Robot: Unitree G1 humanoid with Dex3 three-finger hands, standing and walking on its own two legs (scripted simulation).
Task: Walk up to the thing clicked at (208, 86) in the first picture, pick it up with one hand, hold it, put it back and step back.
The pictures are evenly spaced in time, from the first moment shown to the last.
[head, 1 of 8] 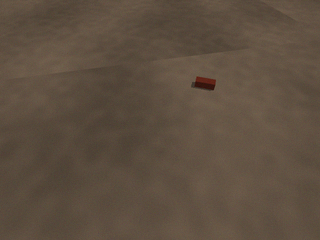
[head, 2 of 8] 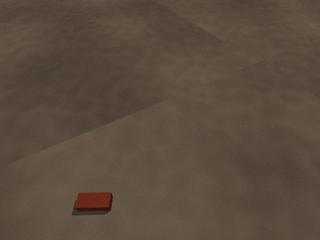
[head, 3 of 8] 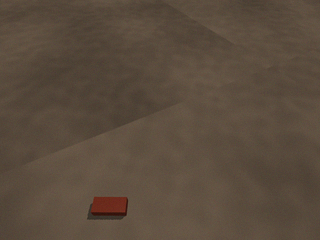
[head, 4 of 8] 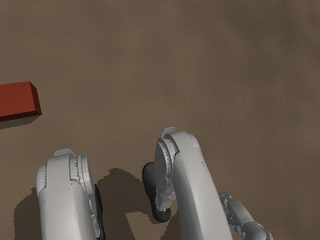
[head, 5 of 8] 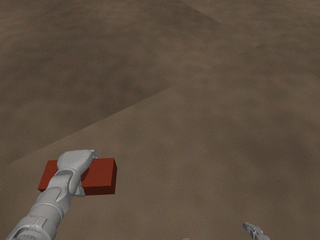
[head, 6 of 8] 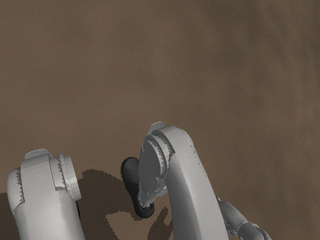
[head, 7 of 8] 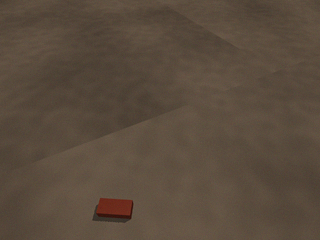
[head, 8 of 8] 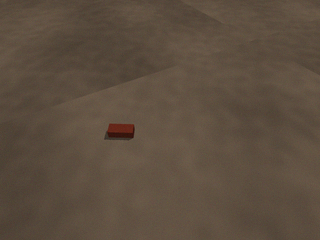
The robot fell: no
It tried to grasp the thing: yes
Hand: left
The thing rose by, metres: 0.67
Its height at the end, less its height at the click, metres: +0.00
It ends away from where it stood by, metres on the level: 0.03
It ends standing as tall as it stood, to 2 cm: yes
